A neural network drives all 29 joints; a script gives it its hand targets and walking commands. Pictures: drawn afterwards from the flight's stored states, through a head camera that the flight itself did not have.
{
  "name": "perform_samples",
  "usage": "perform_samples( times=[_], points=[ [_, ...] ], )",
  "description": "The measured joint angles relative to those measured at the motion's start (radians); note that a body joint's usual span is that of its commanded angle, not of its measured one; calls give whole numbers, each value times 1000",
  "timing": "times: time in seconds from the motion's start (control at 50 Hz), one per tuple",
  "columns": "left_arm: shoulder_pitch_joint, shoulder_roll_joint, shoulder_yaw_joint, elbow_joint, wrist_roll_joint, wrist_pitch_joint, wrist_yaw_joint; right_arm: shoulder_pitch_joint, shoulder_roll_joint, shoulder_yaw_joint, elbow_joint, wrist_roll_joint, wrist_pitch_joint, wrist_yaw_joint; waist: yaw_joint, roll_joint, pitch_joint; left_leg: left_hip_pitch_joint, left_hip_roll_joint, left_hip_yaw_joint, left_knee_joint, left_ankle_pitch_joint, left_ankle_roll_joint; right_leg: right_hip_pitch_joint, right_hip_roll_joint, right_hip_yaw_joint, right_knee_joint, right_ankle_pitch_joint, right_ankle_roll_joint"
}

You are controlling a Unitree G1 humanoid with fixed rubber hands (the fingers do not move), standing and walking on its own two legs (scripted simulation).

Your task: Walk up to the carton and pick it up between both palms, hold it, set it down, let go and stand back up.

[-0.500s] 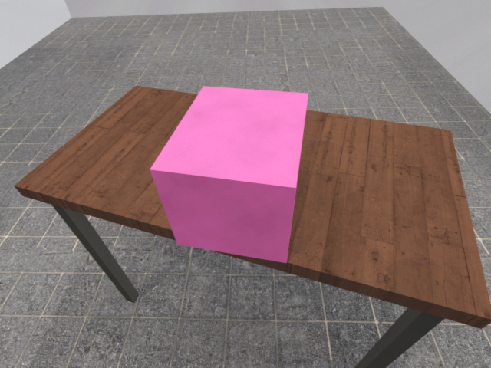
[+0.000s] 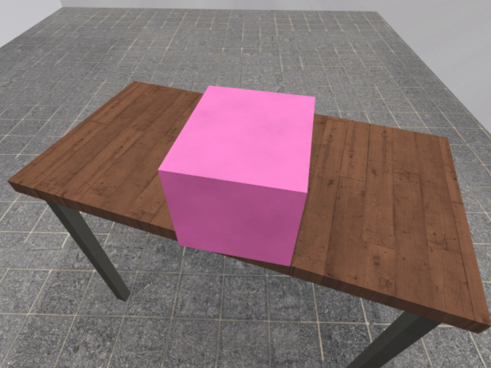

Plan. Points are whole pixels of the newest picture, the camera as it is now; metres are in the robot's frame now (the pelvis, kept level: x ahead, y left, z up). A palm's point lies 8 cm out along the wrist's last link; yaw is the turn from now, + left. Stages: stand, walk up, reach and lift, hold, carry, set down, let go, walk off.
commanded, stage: walk up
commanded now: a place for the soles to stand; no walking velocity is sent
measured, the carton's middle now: (247, 171) +0.49 +0.02 +0.07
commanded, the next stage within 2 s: none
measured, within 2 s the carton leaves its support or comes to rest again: neither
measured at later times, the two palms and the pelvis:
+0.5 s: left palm out of the picture +0.01 +0.26 -0.14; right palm out of the picture +0.07 -0.22 -0.14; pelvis +0.02 +0.02 +0.00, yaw +1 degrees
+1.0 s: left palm out of the picture -0.01 +0.29 -0.13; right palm out of the picture +0.06 -0.22 -0.15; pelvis +0.02 +0.04 +0.00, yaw -2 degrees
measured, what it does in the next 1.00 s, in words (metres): stands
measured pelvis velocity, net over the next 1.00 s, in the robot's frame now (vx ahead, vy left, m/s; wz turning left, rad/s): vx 0.02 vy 0.04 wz -0.03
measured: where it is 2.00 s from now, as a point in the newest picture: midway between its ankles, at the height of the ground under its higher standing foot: outside the picture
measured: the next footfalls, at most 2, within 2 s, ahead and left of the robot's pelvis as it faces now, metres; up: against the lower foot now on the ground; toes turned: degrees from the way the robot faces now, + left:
none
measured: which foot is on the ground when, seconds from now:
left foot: down 0.00-1.00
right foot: down 0.00-1.00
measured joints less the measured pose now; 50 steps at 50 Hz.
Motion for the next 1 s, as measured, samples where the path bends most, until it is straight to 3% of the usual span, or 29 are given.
perform_samples(
  times=[0.38, 0.82, 0.94, 1.0],
  points=[
    [-19, -22, -14, 16, 4, -5, 8, -30, 1, 3, -19, 3, -6, -7, 3, 10, -11, -12, -29, 3, 33, -44, 31, -3, -31, 3, 23, -39, 35],
    [-23, -10, -19, 32, 2, -9, 9, -25, -18, -4, -9, 9, -1, -7, 1, 14, -5, 0, -38, 8, 20, -35, 35, 2, -42, 7, 29, -40, 40],
    [34, -27, -8, 4, 23, -21, 32, -25, -51, -25, -7, -21, 41, 14, 19, 47, -15, -8, -21, 36, 67, -65, 38, 4, -32, 28, 37, -43, 48],
    [67, -21, 0, 11, 25, -20, 35, -31, -54, -31, -18, -26, 40, 20, 23, 37, -16, 3, -29, 58, 60, -72, 56, 0, -43, 49, 48, -49, 59]
  ],
)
